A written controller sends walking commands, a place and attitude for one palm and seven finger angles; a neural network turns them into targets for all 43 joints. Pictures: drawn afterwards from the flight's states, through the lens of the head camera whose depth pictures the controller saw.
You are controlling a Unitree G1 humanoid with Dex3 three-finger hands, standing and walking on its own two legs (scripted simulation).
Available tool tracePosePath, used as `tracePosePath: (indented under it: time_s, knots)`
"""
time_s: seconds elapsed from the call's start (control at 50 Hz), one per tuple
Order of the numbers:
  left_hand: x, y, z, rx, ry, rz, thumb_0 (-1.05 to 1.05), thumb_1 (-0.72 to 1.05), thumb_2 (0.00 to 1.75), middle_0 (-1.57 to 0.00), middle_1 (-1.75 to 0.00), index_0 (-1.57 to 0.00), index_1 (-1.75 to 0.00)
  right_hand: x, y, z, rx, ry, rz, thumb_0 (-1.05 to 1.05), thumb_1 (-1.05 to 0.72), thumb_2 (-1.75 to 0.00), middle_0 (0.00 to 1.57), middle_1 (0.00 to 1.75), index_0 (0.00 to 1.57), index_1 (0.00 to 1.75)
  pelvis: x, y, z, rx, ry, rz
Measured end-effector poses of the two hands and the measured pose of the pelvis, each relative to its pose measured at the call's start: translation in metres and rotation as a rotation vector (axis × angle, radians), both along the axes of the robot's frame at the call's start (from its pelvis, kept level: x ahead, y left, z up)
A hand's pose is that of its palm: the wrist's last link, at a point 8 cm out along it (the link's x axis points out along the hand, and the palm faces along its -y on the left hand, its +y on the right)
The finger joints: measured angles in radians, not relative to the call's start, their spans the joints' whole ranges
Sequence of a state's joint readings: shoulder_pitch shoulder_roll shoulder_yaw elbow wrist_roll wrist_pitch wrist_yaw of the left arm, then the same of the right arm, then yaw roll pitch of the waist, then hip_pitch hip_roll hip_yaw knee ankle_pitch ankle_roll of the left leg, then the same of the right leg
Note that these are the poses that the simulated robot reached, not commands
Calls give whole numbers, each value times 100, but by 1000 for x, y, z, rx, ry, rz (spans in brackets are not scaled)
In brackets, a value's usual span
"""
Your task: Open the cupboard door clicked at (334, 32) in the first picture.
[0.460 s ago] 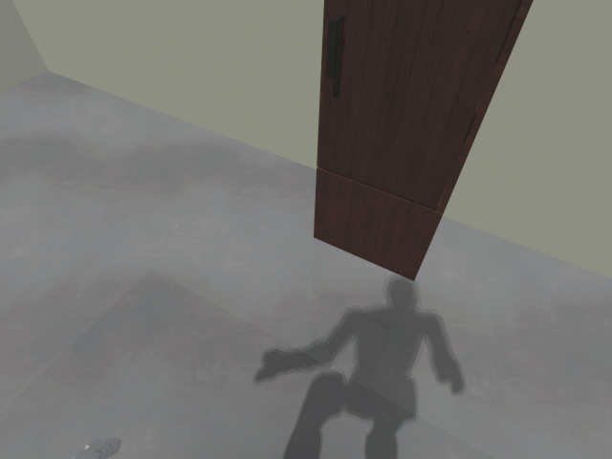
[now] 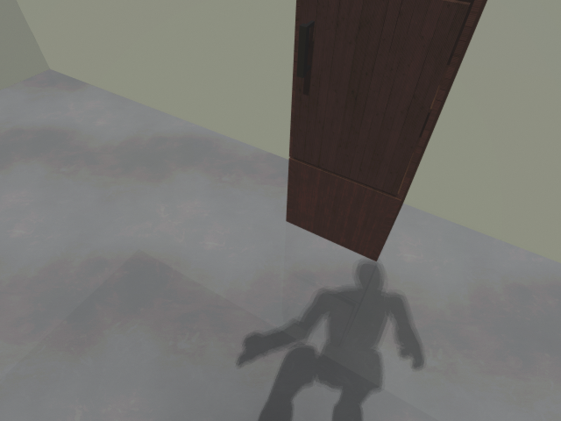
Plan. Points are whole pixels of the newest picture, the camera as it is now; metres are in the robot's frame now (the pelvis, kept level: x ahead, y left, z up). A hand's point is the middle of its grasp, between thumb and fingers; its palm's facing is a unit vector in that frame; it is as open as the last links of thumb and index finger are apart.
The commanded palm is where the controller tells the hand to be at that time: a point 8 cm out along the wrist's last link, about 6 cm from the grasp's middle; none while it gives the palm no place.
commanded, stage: stand and wait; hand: left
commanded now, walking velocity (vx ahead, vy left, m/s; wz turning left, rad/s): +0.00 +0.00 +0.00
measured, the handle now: (306, 49) +1.05 +0.00 +0.07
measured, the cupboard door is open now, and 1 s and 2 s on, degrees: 0 0 0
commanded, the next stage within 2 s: look at it before walking up in 0.48 s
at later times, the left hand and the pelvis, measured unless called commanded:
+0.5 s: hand out of the picture +0.06 +0.24 -0.15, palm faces -0.02 -0.94 -0.34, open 7.4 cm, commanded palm none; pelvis -0.02 -0.01 +0.00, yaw +0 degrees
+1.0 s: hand out of the picture +0.06 +0.24 -0.15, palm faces -0.01 -0.94 -0.34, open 7.4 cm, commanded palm none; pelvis -0.01 -0.01 +0.00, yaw +0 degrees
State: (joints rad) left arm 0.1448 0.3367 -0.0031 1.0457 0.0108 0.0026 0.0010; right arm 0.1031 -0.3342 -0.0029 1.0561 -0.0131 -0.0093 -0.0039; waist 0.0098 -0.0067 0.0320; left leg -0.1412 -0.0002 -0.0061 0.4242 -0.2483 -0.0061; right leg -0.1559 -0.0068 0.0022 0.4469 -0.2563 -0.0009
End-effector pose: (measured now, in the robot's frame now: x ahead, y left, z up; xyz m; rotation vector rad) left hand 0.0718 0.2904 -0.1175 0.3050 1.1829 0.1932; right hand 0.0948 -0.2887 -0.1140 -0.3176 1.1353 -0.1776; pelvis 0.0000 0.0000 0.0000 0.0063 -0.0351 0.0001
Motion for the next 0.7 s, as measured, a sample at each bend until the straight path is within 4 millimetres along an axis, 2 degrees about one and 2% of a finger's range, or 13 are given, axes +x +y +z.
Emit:
tracePosePath:
  time_s: [0.14, 0.28, 0.44, 0.7]
  knots:
    - [-16, 2, 1, 14, 36, 10, 1, 90, 90, -21, -30, -20, -30, -27, -9, -4, -4, 60, -24, 0, -90, -90, 20, 30, 20, 30, -6, -3, 1, 0, -5, -1]
    - [-20, 2, 3, 19, 36, 6, 1, 90, 90, -21, -30, -20, -30, -42, -11, -6, 1, 86, -34, 0, -90, -90, 20, 30, 20, 30, -11, -5, 2, 0, -6, -2]
    - [-16, -3, 4, 13, 18, -5, 1, 90, 90, -21, -30, -20, -30, -47, -10, -6, 9, 83, -36, 0, -90, -90, 20, 30, 20, 30, -15, -6, 3, -1, -5, -3]
    - [-14, -5, 2, 1, 14, -6, 0, 90, 90, -21, -30, -20, -30, -43, -8, -5, 7, 79, -27, 0, -90, -90, 20, 30, 20, 30, -16, -6, 3, -2, 1, 0]
